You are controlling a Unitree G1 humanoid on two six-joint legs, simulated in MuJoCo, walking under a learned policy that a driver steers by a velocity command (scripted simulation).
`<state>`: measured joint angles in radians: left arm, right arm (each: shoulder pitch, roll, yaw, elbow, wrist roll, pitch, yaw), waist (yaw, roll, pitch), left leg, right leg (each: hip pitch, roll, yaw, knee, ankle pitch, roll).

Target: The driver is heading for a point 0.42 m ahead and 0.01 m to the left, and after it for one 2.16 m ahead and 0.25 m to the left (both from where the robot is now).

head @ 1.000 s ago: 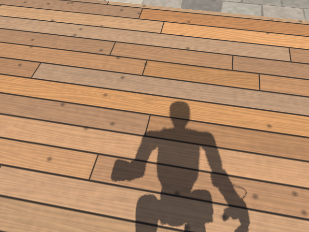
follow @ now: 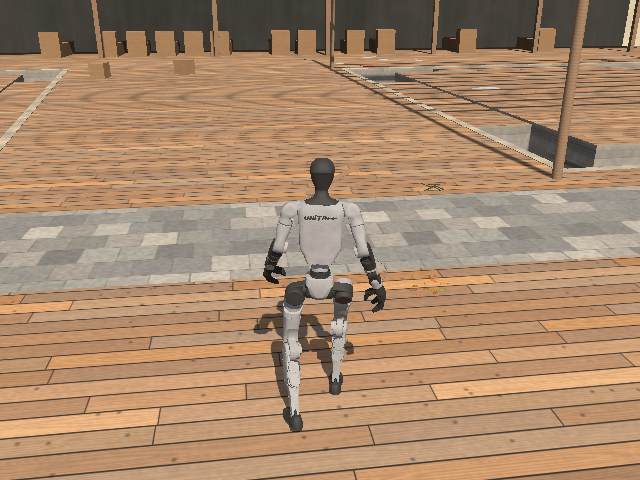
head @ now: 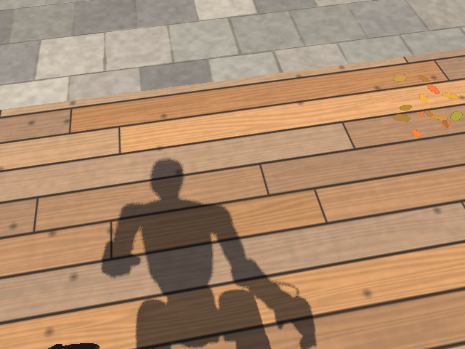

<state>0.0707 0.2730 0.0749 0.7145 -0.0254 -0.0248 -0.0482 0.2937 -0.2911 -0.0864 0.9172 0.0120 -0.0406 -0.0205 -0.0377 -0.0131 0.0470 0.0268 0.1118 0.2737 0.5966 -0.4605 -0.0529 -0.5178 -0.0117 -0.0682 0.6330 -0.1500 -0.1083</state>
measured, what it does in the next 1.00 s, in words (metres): walks ahead: left foot, then right foot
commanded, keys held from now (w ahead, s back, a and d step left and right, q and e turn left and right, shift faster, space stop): w+e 0.10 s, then w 0.16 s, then w+q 0.72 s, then w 0.02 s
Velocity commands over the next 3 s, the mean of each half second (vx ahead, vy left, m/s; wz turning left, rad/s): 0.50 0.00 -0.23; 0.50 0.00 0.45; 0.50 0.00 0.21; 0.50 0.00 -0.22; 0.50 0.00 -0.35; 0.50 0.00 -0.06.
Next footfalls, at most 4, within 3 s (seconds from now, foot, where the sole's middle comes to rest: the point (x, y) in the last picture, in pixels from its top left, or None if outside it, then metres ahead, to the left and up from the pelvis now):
0.52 left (206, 336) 0.49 0.10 -0.75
1.00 right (262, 239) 0.78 -0.08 -0.75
1.48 left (163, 199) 0.95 0.24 -0.75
2.02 right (209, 123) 1.30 0.09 -0.75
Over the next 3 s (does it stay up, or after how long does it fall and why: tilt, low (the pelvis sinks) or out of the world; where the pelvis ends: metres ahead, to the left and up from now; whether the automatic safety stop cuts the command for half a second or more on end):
stays up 1.68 0.18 0.02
